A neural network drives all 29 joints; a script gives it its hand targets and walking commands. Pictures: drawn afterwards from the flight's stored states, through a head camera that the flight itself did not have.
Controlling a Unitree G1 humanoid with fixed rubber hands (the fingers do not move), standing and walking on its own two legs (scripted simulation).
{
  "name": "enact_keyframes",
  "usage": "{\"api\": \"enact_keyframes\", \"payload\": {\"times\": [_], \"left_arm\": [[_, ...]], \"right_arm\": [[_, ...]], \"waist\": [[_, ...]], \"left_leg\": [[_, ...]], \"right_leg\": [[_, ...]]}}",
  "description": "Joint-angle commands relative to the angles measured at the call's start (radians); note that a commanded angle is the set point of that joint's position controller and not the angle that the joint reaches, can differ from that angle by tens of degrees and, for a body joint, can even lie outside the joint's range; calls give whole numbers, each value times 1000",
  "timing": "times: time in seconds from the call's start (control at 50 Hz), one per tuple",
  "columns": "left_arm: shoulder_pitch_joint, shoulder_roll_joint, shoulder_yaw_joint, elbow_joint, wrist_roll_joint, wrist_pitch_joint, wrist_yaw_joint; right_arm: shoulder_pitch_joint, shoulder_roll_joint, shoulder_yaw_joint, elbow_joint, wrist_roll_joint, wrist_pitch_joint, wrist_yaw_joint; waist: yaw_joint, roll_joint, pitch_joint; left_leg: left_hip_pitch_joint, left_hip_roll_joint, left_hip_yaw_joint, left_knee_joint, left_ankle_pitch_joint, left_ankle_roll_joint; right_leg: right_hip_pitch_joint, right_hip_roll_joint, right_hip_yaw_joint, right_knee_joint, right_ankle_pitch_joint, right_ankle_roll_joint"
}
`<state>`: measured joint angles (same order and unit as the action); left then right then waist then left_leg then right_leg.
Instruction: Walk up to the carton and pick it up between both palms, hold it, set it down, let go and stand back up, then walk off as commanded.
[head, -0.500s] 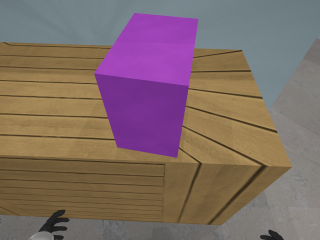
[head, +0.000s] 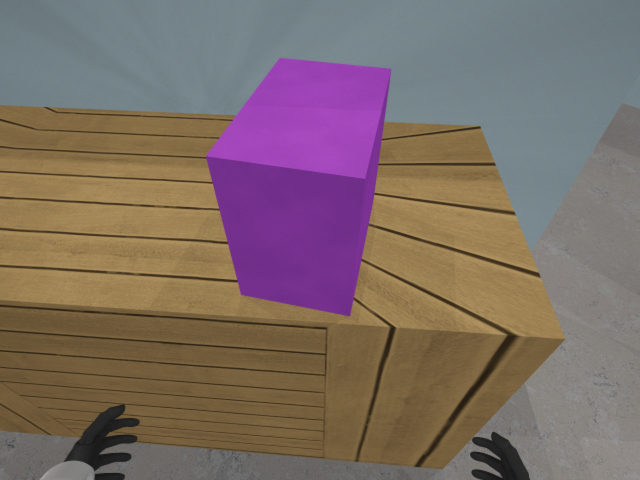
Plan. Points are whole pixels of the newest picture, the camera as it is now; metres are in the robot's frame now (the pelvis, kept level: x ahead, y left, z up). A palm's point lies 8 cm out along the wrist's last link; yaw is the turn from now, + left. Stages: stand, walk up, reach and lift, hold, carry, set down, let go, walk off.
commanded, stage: reach and lift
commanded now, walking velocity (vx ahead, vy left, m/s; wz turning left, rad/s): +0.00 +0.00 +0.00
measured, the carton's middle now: (314, 184) +0.50 +0.05 +0.10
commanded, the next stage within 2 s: none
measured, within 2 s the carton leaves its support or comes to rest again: neither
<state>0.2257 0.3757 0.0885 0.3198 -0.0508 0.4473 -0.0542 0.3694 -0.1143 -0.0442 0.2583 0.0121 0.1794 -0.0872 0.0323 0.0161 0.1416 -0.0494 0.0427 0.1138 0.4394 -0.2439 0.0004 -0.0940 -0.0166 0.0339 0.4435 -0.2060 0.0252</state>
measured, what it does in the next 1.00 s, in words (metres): shifts its weight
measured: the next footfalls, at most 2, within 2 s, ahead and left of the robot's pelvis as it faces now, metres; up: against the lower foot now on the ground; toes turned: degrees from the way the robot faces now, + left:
none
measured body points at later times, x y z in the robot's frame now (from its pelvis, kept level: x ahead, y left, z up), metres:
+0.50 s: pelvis +0.04 +0.00 +0.01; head +0.04 +0.02 +0.46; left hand +0.20 +0.28 -0.01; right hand +0.21 -0.17 +0.00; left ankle +0.01 +0.12 -0.74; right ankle +0.03 -0.13 -0.74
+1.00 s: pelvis +0.06 +0.04 +0.01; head +0.07 +0.05 +0.45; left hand +0.23 +0.29 +0.05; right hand +0.24 -0.12 +0.05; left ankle +0.01 +0.12 -0.74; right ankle +0.03 -0.13 -0.74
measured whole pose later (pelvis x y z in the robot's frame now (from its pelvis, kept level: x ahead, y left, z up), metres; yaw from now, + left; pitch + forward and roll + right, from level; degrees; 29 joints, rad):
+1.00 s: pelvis +0.06 +0.04 +0.01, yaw +2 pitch -3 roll -2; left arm 0.45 0.44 0.04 -0.25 -0.28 0.14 -0.16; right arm 0.57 -0.03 0.10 -0.32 0.18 0.07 -0.28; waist 0.07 0.02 0.09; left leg -0.04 0.02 0.09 0.40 -0.30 0.04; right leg 0.01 -0.04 0.01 0.22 -0.17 0.04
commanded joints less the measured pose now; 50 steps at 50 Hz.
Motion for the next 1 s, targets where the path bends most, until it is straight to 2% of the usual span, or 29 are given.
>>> {"api": "enact_keyframes", "payload": {"times": [0.0,0.04,0.12,0.18,0.26,0.28,0.3,0.32,0.34,0.38,0.4,0.44,0.46,0.48,0.5,0.52,0.54,0.62,0.66,0.68,0.72,0.74,0.78,0.8,0.84,0.86,0.88,0.9,0.98], "left_arm": [[-147,228,63,-219,-37,-76,-9],[-132,229,61,-236,-39,-90,-21],[-109,250,64,-218,-76,-105,-43],[-85,251,56,-243,-80,-100,-62],[-77,268,99,-305,-92,-117,-69],[-47,258,76,-366,-104,-124,-70],[-40,271,72,-309,-108,-122,-78],[-30,259,76,-299,-97,-118,-75],[-22,245,90,-365,-93,-129,-84],[-40,270,72,-432,-133,-150,-82],[-24,280,80,-426,-125,-159,-75],[-11,280,84,-495,-140,-189,-73],[17,254,69,-510,-134,-190,-69],[60,249,65,-483,-140,-194,-69],[84,230,60,-474,-128,-200,-74],[75,261,81,-547,-126,-212,-77],[111,247,86,-562,-140,-221,-81],[148,238,94,-635,-164,-261,-83],[177,240,82,-688,-166,-281,-89],[187,230,55,-657,-163,-285,-90],[217,236,51,-633,-200,-299,-96],[218,223,58,-644,-193,-300,-102],[224,223,51,-712,-199,-323,-99],[232,202,39,-725,-197,-331,-99],[244,214,39,-686,-227,-335,-97],[215,222,49,-760,-221,-355,-96],[197,208,33,-762,-218,-355,-97],[222,216,51,-742,-220,-357,-100],[171,204,26,-754,-233,-364,-103]], "right_arm": [[-38,-74,-46,-288,-30,-28,-35],[-56,-62,-34,-330,-15,-27,-53],[-4,-7,3,-366,-28,9,-77],[7,18,16,-403,1,43,-100],[30,58,79,-485,59,53,-121],[74,47,67,-493,51,52,-130],[61,56,89,-500,72,56,-133],[87,54,79,-472,61,67,-138],[99,73,78,-495,59,68,-148],[88,65,69,-558,65,47,-159],[88,75,86,-543,87,36,-158],[98,76,91,-590,85,17,-164],[132,79,84,-600,81,7,-163],[134,78,88,-588,99,-5,-162],[155,65,92,-559,90,-9,-167],[170,65,105,-605,99,-21,-173],[167,63,77,-625,96,-26,-174],[210,50,90,-648,111,-74,-169],[222,61,104,-656,125,-89,-168],[209,38,79,-644,117,-94,-173],[209,47,107,-690,134,-112,-170],[215,57,79,-684,106,-111,-176],[223,65,135,-716,164,-127,-170],[225,46,121,-731,166,-135,-178],[216,37,106,-746,148,-146,-172],[232,39,122,-781,149,-156,-178],[227,36,121,-757,143,-161,-182],[238,40,127,-744,169,-154,-185],[223,48,123,-765,150,-161,-202]], "waist": [[-20,-9,-106],[-6,12,-84],[15,-17,-54],[2,-7,-35],[47,40,-48],[9,27,-64],[30,14,-34],[16,11,-6],[23,73,-26],[9,47,-80],[33,80,-76],[37,72,-124],[24,107,-144],[39,107,-127],[3,95,-107],[32,73,-109],[12,117,-137],[23,95,-172],[29,129,-173],[11,141,-162],[24,90,-144],[7,83,-133],[38,134,-147],[33,147,-145],[25,101,-161],[35,83,-179],[27,111,-162],[35,108,-152],[27,110,-150]], "left_leg": [[-220,16,62,-201,-126,45],[-242,29,57,-214,-128,50],[-202,17,49,-196,-103,53],[-158,20,26,-202,-108,43],[-151,3,45,-167,-21,41],[-115,4,31,-174,32,26],[-105,-4,31,-161,16,23],[-65,-3,38,-170,16,14],[-40,-15,30,-148,46,1],[-19,-12,8,-141,100,-7],[-20,-11,14,-131,136,-15],[-6,-13,5,-120,185,-15],[-7,-14,9,-119,213,-24],[-9,-9,6,-100,290,-37],[29,-12,1,-107,298,-49],[42,-9,7,-105,317,-52],[62,-13,-9,-100,347,-53],[73,-11,-39,-63,490,-67],[79,-7,-49,-68,516,-68],[81,1,-60,-75,516,-81],[58,2,-65,-61,524,-74],[73,-5,-76,-73,548,-76],[57,-4,-69,-62,596,-82],[82,1,-70,-59,617,-91],[66,11,-93,-49,643,-87],[90,5,-96,-47,656,-80],[87,12,-107,-44,668,-87],[86,11,-93,-51,629,-88],[37,7,-99,-68,571,-69]], "right_leg": [[173,50,-63,-62,18,15],[182,50,-70,-61,34,13],[145,21,-40,-96,-11,21],[106,17,-44,-131,-47,8],[109,-12,-3,-148,14,9],[122,6,-21,-139,72,11],[94,-14,-1,-167,37,11],[72,-10,-11,-189,21,9],[67,-32,13,-199,47,1],[53,-19,-2,-188,95,14],[48,-22,3,-194,113,4],[52,-24,7,-187,168,9],[67,-8,1,-182,186,-2],[69,-9,2,-180,246,0],[80,-1,-7,-183,260,-7],[94,5,-6,-192,256,-2],[88,3,-7,-184,305,-4],[97,20,-18,-182,366,-23],[112,17,-11,-199,336,-40],[90,19,-25,-214,307,-52],[85,14,-9,-216,316,-58],[84,25,-34,-209,343,-49],[123,18,-16,-216,343,-69],[72,20,-18,-226,330,-83],[79,32,-27,-218,324,-80],[91,43,-40,-218,324,-69],[73,40,-35,-211,300,-72],[79,25,-21,-229,286,-90],[115,35,-16,-204,289,-75]]}}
